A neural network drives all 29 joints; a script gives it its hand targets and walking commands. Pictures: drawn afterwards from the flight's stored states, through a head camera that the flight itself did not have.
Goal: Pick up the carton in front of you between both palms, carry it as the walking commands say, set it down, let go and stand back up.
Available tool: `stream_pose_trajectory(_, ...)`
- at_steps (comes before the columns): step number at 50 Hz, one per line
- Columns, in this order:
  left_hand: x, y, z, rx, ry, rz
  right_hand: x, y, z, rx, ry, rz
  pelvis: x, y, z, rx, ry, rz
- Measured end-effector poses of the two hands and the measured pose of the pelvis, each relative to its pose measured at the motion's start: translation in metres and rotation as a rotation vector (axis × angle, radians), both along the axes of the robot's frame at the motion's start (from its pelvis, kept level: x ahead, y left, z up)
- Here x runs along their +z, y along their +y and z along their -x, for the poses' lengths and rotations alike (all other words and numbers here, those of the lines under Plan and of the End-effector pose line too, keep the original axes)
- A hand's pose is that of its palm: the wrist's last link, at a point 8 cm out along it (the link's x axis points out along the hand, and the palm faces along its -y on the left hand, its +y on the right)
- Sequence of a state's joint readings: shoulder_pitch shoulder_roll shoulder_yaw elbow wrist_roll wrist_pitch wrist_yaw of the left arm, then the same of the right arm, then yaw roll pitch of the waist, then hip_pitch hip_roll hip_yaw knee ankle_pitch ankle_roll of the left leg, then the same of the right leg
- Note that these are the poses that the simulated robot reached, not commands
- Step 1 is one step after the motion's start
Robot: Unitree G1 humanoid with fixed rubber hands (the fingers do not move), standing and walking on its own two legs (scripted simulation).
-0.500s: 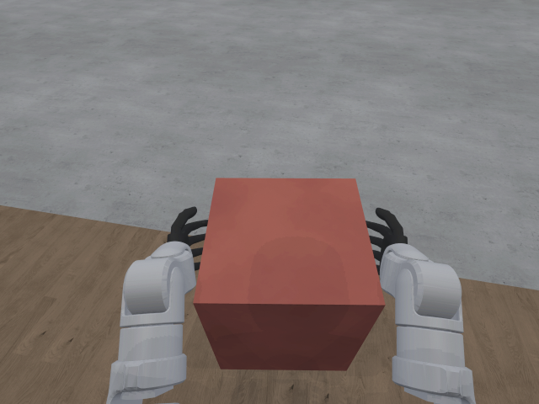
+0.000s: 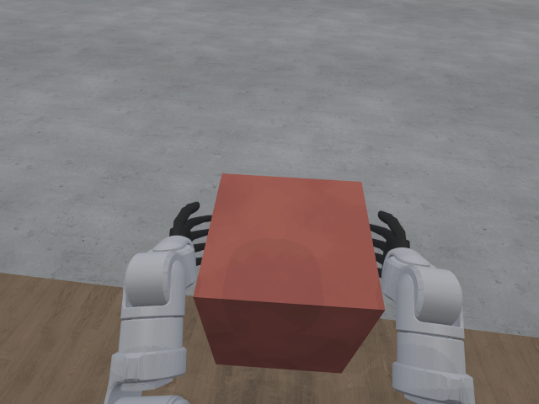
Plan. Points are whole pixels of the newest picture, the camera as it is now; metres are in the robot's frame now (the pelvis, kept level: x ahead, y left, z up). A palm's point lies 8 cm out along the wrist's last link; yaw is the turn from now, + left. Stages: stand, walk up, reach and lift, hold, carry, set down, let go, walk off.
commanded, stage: carry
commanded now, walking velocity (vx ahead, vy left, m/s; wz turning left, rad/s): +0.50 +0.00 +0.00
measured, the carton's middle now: (284, 278) +0.33 -0.01 +0.03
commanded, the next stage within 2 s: none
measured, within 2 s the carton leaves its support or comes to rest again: neither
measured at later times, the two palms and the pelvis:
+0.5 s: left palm (221, 147) +0.63 +0.12 +0.06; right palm (358, 147) +0.64 -0.18 +0.06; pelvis +0.31 -0.04 -0.05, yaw +1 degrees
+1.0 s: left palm (222, 86) +0.95 +0.16 +0.04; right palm (326, 88) +0.95 -0.14 +0.04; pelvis +0.62 +0.00 -0.08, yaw +0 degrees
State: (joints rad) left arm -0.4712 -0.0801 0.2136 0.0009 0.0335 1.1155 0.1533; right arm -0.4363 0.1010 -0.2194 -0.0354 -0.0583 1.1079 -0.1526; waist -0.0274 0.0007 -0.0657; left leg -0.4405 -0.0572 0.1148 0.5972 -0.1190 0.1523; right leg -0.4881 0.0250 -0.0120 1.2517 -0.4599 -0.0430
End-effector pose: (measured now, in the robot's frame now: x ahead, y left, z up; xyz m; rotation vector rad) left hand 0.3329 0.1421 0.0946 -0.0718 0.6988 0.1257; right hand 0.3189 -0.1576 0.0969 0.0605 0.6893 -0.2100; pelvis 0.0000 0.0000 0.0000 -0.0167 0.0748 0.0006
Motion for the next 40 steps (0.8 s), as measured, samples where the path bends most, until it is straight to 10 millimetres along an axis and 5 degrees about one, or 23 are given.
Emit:
stream_pose_trajectory(6, 0.000, -0.005, -0.065, 0.003, -0.018, 0.020, 0.003, -0.005, -0.064, -0.029, -0.021, -0.020, 0.009, 0.004, -0.061, -0.002, 0.015, 0.009)
stream_pose_trajectory(15, 0.014, -0.011, -0.180, 0.026, -0.118, 0.006, 0.019, -0.012, -0.189, 0.015, -0.118, -0.009, -0.003, -0.012, -0.180, 0.015, 0.019, -0.017)
stream_pose_trajectory(21, -0.007, -0.024, -0.266, 0.037, -0.128, -0.052, -0.012, -0.025, -0.285, 0.062, -0.127, -0.017, -0.047, -0.028, -0.272, 0.023, -0.005, -0.024)
stream_pose_trajectory(27, -0.044, -0.017, -0.310, 0.098, 0.019, -0.039, -0.048, -0.016, -0.345, 0.097, 0.018, -0.040, -0.043, -0.041, -0.329, 0.026, -0.001, -0.030)
stream_pose_trajectory(40, -0.029, -0.006, -0.466, 0.103, -0.082, -0.022, -0.038, -0.006, -0.496, 0.080, -0.083, -0.051, -0.036, -0.032, -0.477, 0.016, 0.019, -0.029)
